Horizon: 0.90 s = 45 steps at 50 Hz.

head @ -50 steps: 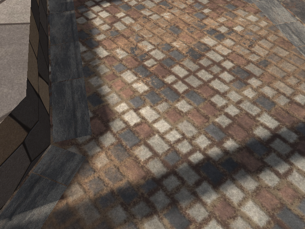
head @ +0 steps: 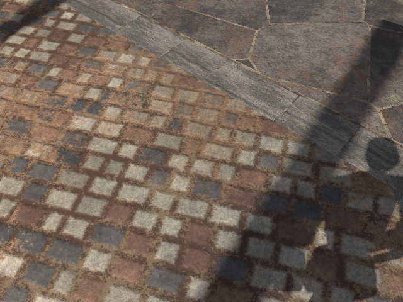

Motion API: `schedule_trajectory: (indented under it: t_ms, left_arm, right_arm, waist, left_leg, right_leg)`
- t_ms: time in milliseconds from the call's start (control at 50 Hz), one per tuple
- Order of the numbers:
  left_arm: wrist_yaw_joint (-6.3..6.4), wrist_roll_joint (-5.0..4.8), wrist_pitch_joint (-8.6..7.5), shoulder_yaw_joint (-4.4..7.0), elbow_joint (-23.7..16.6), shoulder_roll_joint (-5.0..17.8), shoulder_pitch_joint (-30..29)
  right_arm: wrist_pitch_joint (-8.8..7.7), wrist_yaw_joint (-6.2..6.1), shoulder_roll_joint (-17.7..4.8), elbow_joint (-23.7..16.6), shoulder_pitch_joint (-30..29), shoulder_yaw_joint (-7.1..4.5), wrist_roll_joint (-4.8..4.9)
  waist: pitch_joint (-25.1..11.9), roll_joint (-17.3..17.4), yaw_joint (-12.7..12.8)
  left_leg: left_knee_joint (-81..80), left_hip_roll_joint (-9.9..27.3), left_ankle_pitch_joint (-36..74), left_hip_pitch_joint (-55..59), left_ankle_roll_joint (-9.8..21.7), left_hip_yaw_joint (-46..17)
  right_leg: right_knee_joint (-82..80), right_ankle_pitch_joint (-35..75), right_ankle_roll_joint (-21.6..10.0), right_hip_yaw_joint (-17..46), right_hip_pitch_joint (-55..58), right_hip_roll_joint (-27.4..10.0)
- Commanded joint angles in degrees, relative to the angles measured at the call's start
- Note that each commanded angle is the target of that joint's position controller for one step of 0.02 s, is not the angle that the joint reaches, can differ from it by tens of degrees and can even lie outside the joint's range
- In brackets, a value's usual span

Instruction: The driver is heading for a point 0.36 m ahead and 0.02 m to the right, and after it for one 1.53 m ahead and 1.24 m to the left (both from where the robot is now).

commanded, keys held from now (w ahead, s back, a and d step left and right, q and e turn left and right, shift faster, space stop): w+e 0.22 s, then q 0.78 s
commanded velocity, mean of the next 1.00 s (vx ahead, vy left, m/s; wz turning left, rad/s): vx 0.22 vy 0.00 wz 0.06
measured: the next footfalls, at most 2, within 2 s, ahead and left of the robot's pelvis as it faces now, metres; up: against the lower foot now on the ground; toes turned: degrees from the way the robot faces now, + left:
left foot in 0.32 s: +0.37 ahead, +0.11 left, +0.00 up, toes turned -10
right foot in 0.80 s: +0.34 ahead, -0.08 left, +0.00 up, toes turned +7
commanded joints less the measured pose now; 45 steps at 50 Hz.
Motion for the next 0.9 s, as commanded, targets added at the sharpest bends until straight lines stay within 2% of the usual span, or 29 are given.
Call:
schedule_trajectory:
  t_ms: [20, 120, 200, 220, 240, 280, 300, 320, 340, 360, 380, 400, 420, 440, 460, 500, 540, 600, 640, 680, 720, 740, 780, 800, 820, 840, 860, 880, 900]
  left_arm:
    - [0.15, -0.1, -1.55, 1.88, -3.1, 8.5, 1.9]
    - [0.43, 0.01, -1.45, 1.92, -2.0, 8.7, 7.7]
    - [1.07, 0.67, -1.24, 1.95, -1.5, 9.3, 10.6]
    - [1.31, 0.8, -1.22, 2.03, -1.7, 9.7, 10.3]
    - [1.6, 0.84, -1.22, 1.98, -1.7, 9.8, 9.0]
    - [1.71, 0.61, -1.74, 1.6, -1.1, 9.3, 8.0]
    - [1.55, 0.02, -2.23, 1.32, -0.7, 9.0, 7.4]
    - [1.46, -0.31, -2.7, 0.52, -2.1, 6.3, 8.0]
    - [1.8, -2.75, -2.14, 0.0, -0.8, 1.8, 19.5]
    - [2.35, 0.23, -1.54, 0.47, 0.8, 6.6, 18.4]
    - [2.09, 0.95, -1.32, 0.43, 0.0, 6.3, 11.9]
    - [1.75, 1.57, -1.25, 0.05, -1.0, 5.9, 7.5]
    - [1.28, 2.01, -0.73, -0.01, -1.9, 5.8, 4.7]
    - [0.82, 2.45, 0.03, -0.22, -2.1, 5.3, 4.7]
    - [0.67, 2.42, 0.63, -0.39, -2.2, 4.7, 4.6]
    - [0.78, 1.89, 1.38, -0.91, -2.5, 3.6, 4.4]
    - [1.25, 1.6, 2.01, -1.21, -3.2, 3.4, 2.1]
    - [1.77, 1.4, 3.13, -1.39, -4.5, 4.0, -2.7]
    - [1.97, 1.23, 3.57, -1.5, -5.5, 4.1, -6.0]
    - [2.32, 0.96, 3.56, -1.67, -6.1, 4.1, -7.9]
    - [2.86, 0.5, 3.08, -1.88, -6.5, 3.9, -8.1]
    - [3.15, 0.22, 2.71, -1.97, -6.4, 3.8, -7.3]
    - [3.74, 0.03, 1.56, -2.04, -5.6, 3.5, -2.8]
    - [4.21, 0.56, 0.91, -1.44, -5.5, 6.0, -1.7]
    - [4.58, 1.65, 0.88, -0.41, -6.7, 11.7, -3.6]
    - [4.13, 1.84, 1.37, 0.24, -7.7, 13.5, -7.5]
    - [3.75, 1.46, 1.52, -0.54, -8.0, 9.8, -7.0]
    - [3.53, 1.0, 1.5, -1.41, -8.3, 6.5, -9.3]
    - [3.45, 1.0, 1.53, -1.72, -8.9, 5.4, -11.0]
  right_arm:
    - [0.83, 0.16, -4.1, -3.3, 0.1, -0.92, -0.16]
    - [0.4, 0.59, -4.1, -6.6, -9.9, -0.34, 0.33]
    - [-0.45, 0.86, -4.5, -9.3, -15.5, 0.24, 0.87]
    - [-0.7, 0.82, -4.9, -9.6, -15.4, 0.23, 1.0]
    - [-1.02, 0.68, -5.2, -8.9, -12.6, 0.2, 0.93]
    - [-2.0, -0.2, -6.5, -5.3, -2.9, -0.49, 0.45]
    - [-2.96, -0.75, -7.1, -3.3, 4.1, -0.79, 0.08]
    - [-3.66, -1.38, -10.3, -2.3, 12.1, -1.32, -0.62]
    - [-2.99, -1.06, -15.6, -1.1, 14.3, -2.78, -0.39]
    - [-2.11, -0.36, -12.0, -1.1, 13.1, -2.41, 2.45]
    - [-2.08, -0.25, -7.5, -1.6, 6.9, -1.16, 3.05]
    - [-2.05, -0.13, -4.2, -1.8, 3.4, -0.17, 2.76]
    - [-2.1, -0.28, -3.5, -1.2, 3.0, 0.25, 2.87]
    - [-1.91, -0.41, -3.9, -0.3, 3.0, 0.28, 3.07]
    - [-1.86, -0.28, -5.0, 0.3, 3.5, 0.0, 2.88]
    - [-1.67, -0.15, -7.7, 0.9, 4.2, -0.91, 2.52]
    - [-0.99, -0.17, -8.9, 1.1, 5.0, -1.47, 2.19]
    - [0.75, -0.34, -9.5, 0.9, 6.1, -2.18, 2.0]
    - [1.94, -0.39, -9.7, 0.5, 6.1, -2.67, 1.78]
    - [2.93, -0.4, -9.9, 0.1, 6.2, -3.15, 1.52]
    - [3.66, -0.37, -10.0, -0.1, 6.1, -3.57, 1.33]
    - [3.95, -0.37, -10.1, -0.2, 5.7, -3.72, 1.33]
    - [4.49, -0.54, -9.7, -0.8, 3.5, -3.76, 1.92]
    - [4.45, -0.72, -8.0, -1.3, 3.8, -3.3, 2.39]
    - [4.17, -0.66, -3.4, -2.6, 6.2, -2.25, 3.29]
    - [4.21, -1.29, -6.9, -2.1, 6.9, -3.16, 2.12]
    - [4.37, -1.33, -9.7, -1.5, 7.1, -3.96, 1.16]
    - [4.71, -1.08, -9.3, -0.5, 7.7, -4.21, 1.2]
    - [5.27, -0.85, -8.7, 0.1, 8.5, -4.21, 1.1]
  waist:
    - [-2.1, -3.1, -0.6]
    - [-1.1, -4.4, 3.2]
    - [-0.7, -5.1, 4.9]
    - [-0.7, -5.5, 4.4]
    - [-0.7, -5.8, 2.9]
    - [-4.5, -5.8, -0.5]
    - [-7.8, -4.6, -4.3]
    - [-15.0, -0.6, -6.6]
    - [-23.7, 14.7, -2.5]
    - [-22.6, 5.6, -2.2]
    - [-13.9, 2.1, -1.0]
    - [-10.0, 0.2, -0.7]
    - [-7.9, 1.7, -0.4]
    - [-7.4, 3.4, 0.7]
    - [-7.7, 3.8, 1.2]
    - [-9.1, 3.8, 2.0]
    - [-9.4, 4.1, 1.7]
    - [-9.1, 5.0, 0.4]
    - [-7.4, 5.5, -0.6]
    - [-5.6, 6.2, -1.4]
    - [-5.0, 6.7, -1.8]
    - [-5.0, 6.9, -1.5]
    - [-4.8, 6.2, 1.2]
    - [-5.0, 2.6, 1.1]
    - [-6.1, -10.7, -1.4]
    - [-3.7, -13.0, -1.9]
    - [-3.9, -7.7, -2.5]
    - [-2.8, -5.3, -3.9]
    - [-2.5, -6.0, -4.6]
  left_leg:
    - [-5.4, -0.4, 5.9, -4.0, -1.2, 1.1]
    - [-17.5, -2.7, 14.3, -7.0, -1.1, 0.6]
    - [-24.4, -5.2, 14.1, -5.3, 0.2, 0.8]
    - [-26.2, -5.7, 13.2, -3.2, 0.7, 0.3]
    - [-29.0, -6.4, 12.7, 0.6, 1.8, 0.8]
    - [-32.7, -9.8, 12.9, 14.6, 4.6, 3.2]
    - [-37.1, -8.3, 20.4, 24.0, 6.2, 2.9]
    - [-34.2, 2.8, 32.6, 37.9, 8.8, -7.4]
    - [-32.8, 20.0, 59.9, 51.8, 21.1, -30.7]
    - [-35.6, 17.3, 58.3, 46.2, 21.7, -34.4]
    - [-37.0, 13.7, 55.6, 39.0, 20.1, -25.3]
    - [-38.5, 10.1, 54.5, 34.7, 18.0, -19.8]
    - [-40.1, 7.2, 54.6, 32.1, 16.5, -16.5]
    - [-41.4, 4.8, 54.1, 28.7, 15.5, -14.2]
    - [-41.6, 3.6, 55.9, 26.6, 15.0, -12.9]
    - [-41.7, 2.8, 57.1, 24.7, 15.7, -11.8]
    - [-42.2, 2.4, 52.0, 23.0, 16.1, -12.3]
    - [-44.1, 1.6, 31.4, 19.4, 15.4, -15.3]
    - [-45.5, 0.7, 16.3, 16.8, 14.7, -18.0]
    - [-45.9, 0.3, 8.0, 15.6, 14.5, -20.9]
    - [-44.8, 0.3, 7.9, 16.1, 14.1, -23.7]
    - [-43.9, 0.2, 9.7, 16.5, 13.7, -25.1]
    - [-40.6, -1.7, 10.8, 14.8, 10.6, -26.1]
    - [-36.8, -4.6, 5.2, 11.9, 7.6, -24.2]
    - [-25.2, -11.9, -8.6, 5.2, 3.9, -13.9]
    - [-12.6, -16.4, -17.3, 2.2, 2.8, -4.1]
    - [-4.4, -12.5, -16.1, 4.6, 2.4, -4.6]
    - [-0.8, -11.7, -13.1, 5.3, 2.0, -4.4]
    - [2.1, -11.3, -10.4, 5.0, 1.4, -3.6]
  right_leg:
    - [-9.6, 16.9, -7.7, 15.2, 2.1, -14.7]
    - [-7.9, 18.7, -5.7, 17.0, 7.8, -14.1]
    - [-4.1, 25.2, -5.1, 19.4, 11.8, -15.1]
    - [-3.1, 26.4, -4.4, 20.3, 12.0, -15.5]
    - [-1.5, 30.7, -3.1, 19.1, 11.9, -15.3]
    - [7.1, 46.6, 0.2, 16.3, 11.2, -13.3]
    - [16.1, 46.1, 1.8, 13.7, 9.3, -10.6]
    - [30.0, 27.2, 3.4, 11.6, 1.1, -7.4]
    - [50.5, -22.2, 6.2, 6.4, -12.9, 3.4]
    - [54.6, -20.8, 5.7, 9.5, -15.0, 1.0]
    - [53.7, -16.6, 6.3, 9.1, -16.7, -1.6]
    - [50.1, -14.6, 6.7, 7.2, -17.8, -4.0]
    - [47.1, -13.3, 7.2, 5.7, -18.0, -5.9]
    - [44.4, -12.1, 7.8, 4.5, -15.4, -6.6]
    - [42.7, -11.4, 8.4, 3.5, -13.1, -6.4]
    - [39.4, -11.5, 9.5, 2.3, -11.9, -6.1]
    - [35.4, -11.5, 10.3, 1.6, -12.2, -6.2]
    - [31.4, -9.8, 10.2, 1.6, -11.8, -6.7]
    - [28.6, -9.4, 10.0, 1.8, -11.4, -6.5]
    - [25.3, -10.2, 9.9, 2.0, -10.9, -5.9]
    - [20.9, -11.7, 9.4, 2.1, -9.3, -5.1]
    - [17.6, -12.0, 8.9, 2.2, -7.6, -4.6]
    - [3.8, -6.7, 7.6, 2.3, -0.3, -4.4]
    - [-3.6, -6.4, 6.4, 6.9, 3.9, -9.3]
    - [-9.4, -6.8, 1.6, 22.1, 7.9, -24.0]
    - [-9.9, 3.3, -4.5, 28.1, 0.8, -31.1]
    - [-7.8, 10.5, -6.5, 24.6, -1.3, -30.2]
    - [-6.6, 13.6, -5.3, 18.5, -2.3, -26.5]
    - [-5.8, 15.7, -3.5, 13.2, -1.6, -23.1]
